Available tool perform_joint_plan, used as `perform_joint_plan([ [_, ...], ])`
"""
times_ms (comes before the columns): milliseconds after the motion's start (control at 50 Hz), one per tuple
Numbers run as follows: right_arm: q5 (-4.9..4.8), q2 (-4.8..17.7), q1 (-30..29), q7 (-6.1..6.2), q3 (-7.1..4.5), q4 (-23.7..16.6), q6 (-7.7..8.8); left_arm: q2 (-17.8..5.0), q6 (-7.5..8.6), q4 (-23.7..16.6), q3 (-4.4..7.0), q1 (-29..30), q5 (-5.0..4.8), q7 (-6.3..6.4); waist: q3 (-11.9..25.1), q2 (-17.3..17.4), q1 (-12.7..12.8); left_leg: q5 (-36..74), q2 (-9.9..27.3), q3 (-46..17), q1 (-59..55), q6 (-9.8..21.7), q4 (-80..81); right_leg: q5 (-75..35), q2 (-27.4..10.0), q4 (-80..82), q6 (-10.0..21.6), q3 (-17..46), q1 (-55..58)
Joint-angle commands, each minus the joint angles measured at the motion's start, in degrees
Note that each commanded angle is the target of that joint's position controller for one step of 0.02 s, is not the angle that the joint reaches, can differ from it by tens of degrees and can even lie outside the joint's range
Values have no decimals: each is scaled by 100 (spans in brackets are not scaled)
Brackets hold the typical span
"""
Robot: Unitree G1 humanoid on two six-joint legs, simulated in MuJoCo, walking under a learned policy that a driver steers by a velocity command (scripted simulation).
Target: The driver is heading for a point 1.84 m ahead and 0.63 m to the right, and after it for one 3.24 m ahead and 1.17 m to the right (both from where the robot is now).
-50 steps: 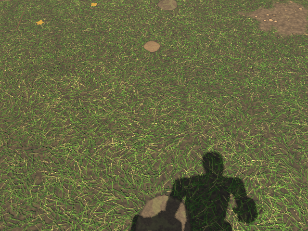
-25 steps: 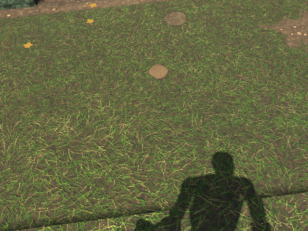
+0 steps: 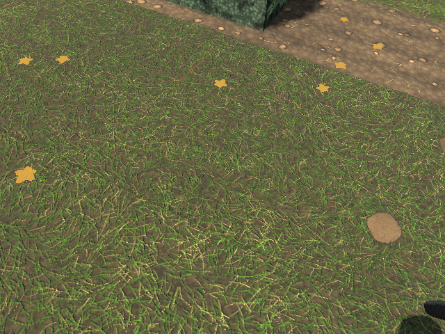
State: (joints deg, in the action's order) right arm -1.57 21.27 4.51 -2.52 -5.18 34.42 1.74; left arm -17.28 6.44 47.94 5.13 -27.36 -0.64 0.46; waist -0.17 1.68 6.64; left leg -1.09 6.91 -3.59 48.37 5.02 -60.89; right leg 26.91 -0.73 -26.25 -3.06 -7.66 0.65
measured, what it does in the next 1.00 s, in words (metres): goes down, turning right: left foot 0.17 m lower, then right foot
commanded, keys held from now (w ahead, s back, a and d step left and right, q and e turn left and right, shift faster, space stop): w+e+shift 1.00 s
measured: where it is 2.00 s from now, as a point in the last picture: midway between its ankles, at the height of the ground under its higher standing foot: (373, 141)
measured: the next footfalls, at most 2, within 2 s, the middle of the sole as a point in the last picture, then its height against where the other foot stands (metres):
left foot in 0.22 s outside the picture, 0.17 m lower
right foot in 0.58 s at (265, 278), level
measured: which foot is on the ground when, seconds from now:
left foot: up 0.00-0.20, down 0.22-0.58, up 0.60-1.00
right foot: down 0.00-0.20, up 0.22-0.56, down 0.58-1.00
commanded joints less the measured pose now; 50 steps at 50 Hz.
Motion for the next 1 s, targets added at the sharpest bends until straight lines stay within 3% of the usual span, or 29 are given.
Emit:
perform_joint_plan([
  [20,135,-348,-578,-223,204,-326,241,-317,155,-178,-45,-45,-16,147,-773,121,-214,2145,-65,-156,175,185,1570,-1590,-1066,828,836,465,-369],
  [140,33,152,-370,-333,85,171,347,-927,-194,-20,29,-314,-181,104,-686,-441,-654,2277,-403,338,-2503,-1,2910,-3052,-1122,-391,866,466,-210],
  [180,72,479,1301,-187,-104,824,390,-942,-342,55,18,-216,-104,119,25,-952,-1381,2699,-9,92,-3947,-3,3511,-4039,-1021,-3027,653,869,-46],
  [200,173,539,2352,-104,-187,1110,326,-959,-321,69,59,235,-113,108,462,-622,-2208,3166,235,8,-5521,87,4158,-3729,-577,-5263,383,823,-937],
  [220,364,620,2728,-137,-70,1473,338,-248,-239,-145,-19,221,-112,97,405,472,-1957,3544,804,-574,-7028,257,3164,1591,40,-7822,289,1350,-3236],
  [240,481,828,2499,-97,-7,1254,386,264,-3,-177,-221,-1039,-129,-22,1541,2201,-1096,6384,1104,-337,-8335,146,673,1817,-28,-8266,545,2351,-4464],
  [260,433,740,2766,-47,-166,1142,265,-103,157,-236,-164,-856,-353,-80,2218,1956,-1525,5272,1281,-693,-8553,466,1235,992,-179,-7322,499,2421,-4986],
  [280,381,914,2979,-35,-312,1475,281,-34,210,-569,-188,-212,-464,29,2489,1571,-1596,1716,1709,-2170,-8245,992,2571,463,-276,-7153,357,2026,-5473],
  [300,357,620,2574,-13,-253,1576,379,-42,172,-488,-136,198,-478,181,2004,431,-1340,-144,1855,-2741,-6857,967,3418,-576,-563,-6761,410,1827,-5156],
  [320,327,56,1848,-8,-34,1546,442,-77,-25,-485,-112,306,-384,263,910,3,-948,564,1786,-2212,-5346,821,3641,-1109,-714,-6645,419,1551,-4891],
  [380,237,-556,697,47,203,1497,553,362,-451,-686,-150,584,-275,78,-317,532,-356,515,1789,-1043,-3104,436,3809,-1203,-1225,-5724,326,1683,-4576],
  [440,251,-302,327,292,220,1554,552,327,-547,-1257,-195,1421,-79,-46,-874,917,-255,1253,1483,301,-2793,102,4397,-1679,-1296,-3940,454,1449,-4455],
  [500,189,321,648,544,34,1593,408,-61,-459,-1310,-86,1692,-62,-305,-758,-66,-315,1628,780,1462,-3598,-130,4391,-2399,-675,-2388,856,483,-3677],
  [520,318,528,709,618,-11,1508,410,-385,-493,-1112,88,1190,-78,-329,-114,-41,-35,3810,485,1772,-3534,-122,3883,-2853,24,-2811,902,-112,-2063],
  [540,198,958,623,666,-119,1395,364,-484,-517,-917,183,336,-71,-366,289,387,447,5464,660,1803,-3569,-136,2935,-2159,306,-3091,978,-250,-1147],
  [560,89,1131,-238,603,-168,1041,435,-1220,-577,-409,494,-1557,-48,-385,950,326,1506,6854,828,1641,-2665,-190,1033,-2809,590,-3991,1154,-361,1143],
  [580,-100,852,-1112,435,-117,864,552,-1404,-640,151,592,-2979,-147,-275,931,-488,2184,2218,-73,1408,-1232,-596,-1865,-3428,165,-3208,1492,409,2718],
  [600,-124,-94,-762,206,102,839,686,-719,-625,193,272,-2347,-12,-317,-70,-2425,1496,-3216,-1216,962,-784,-528,-4162,-2418,450,-1585,1728,1023,1248],
  [620,-134,-621,442,106,256,283,815,-601,-432,-337,47,-826,142,-284,49,-3866,-242,-3602,-1296,-1,425,-206,-4239,-593,-323,-69,2530,3895,955],
  [640,-16,-285,425,77,266,245,920,-436,-278,-799,-10,-201,52,-367,-71,-2752,-392,-3404,-1129,-465,84,95,-3663,-984,-679,638,2581,4865,281],
  [680,-79,0,86,182,102,179,767,-645,-10,-1153,72,763,-43,-514,-300,358,-1006,-2340,-990,-552,-477,74,-2579,-134,-795,638,2485,5421,-1552],
  [700,16,-90,331,224,107,207,647,-824,51,-1282,137,1173,-94,-469,-229,528,-1308,-2116,-864,-656,-637,-114,-2227,-838,-699,-67,2488,5123,-2089],
  [760,313,-291,-239,221,200,-188,522,-521,-106,-1336,9,1512,-191,-55,-296,372,-1301,-1931,-685,-164,-1869,-442,180,-1997,-50,-184,2280,3616,-3629],
  [780,352,-345,-17,174,168,-88,571,-589,-167,-1302,42,1385,-74,54,63,224,-1183,-420,-816,53,-2534,-424,102,-2860,52,-561,2134,3384,-3775],
  [800,304,-176,-337,117,74,-106,636,-470,-152,-1022,12,725,-81,173,151,77,-778,746,-738,-331,-1818,-306,680,-1972,269,-1032,1955,3287,-3043],
  [840,437,-678,-1105,-83,244,-377,683,-245,-315,-706,-52,205,-250,297,68,-2,-278,2444,-1019,-12,-2425,-221,2532,-134,643,-1088,1601,2824,-3062],
  [940,14,-417,-1016,-87,7,-503,821,19,-400,-430,-102,155,-342,260,-200,-790,-216,2541,-868,-277,-3465,-491,4261,386,711,-2297,1183,3131,-2312],
  [980,-49,-228,190,-33,-176,-93,914,-19,-545,-570,-83,519,-354,282,106,-756,-776,3367,-277,-376,-4265,-738,5289,-276,880,-3877,1007,2823,-1752],
  [1000,-83,-135,1360,-20,-273,211,889,-184,-595,-730,-46,883,-156,214,625,-729,-1374,3366,-44,-416,-5572,-680,4925,-874,938,-5052,924,2513,-2153],
])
